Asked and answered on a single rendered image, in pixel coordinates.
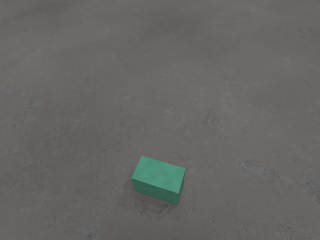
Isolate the carton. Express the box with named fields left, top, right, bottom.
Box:
left=131, top=156, right=186, bottom=205

